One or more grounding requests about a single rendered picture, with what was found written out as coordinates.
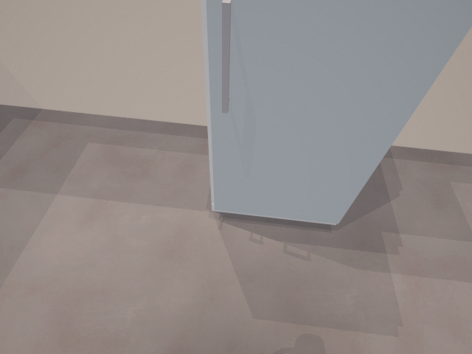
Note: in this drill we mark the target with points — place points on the fridge door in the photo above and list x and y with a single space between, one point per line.
318 92

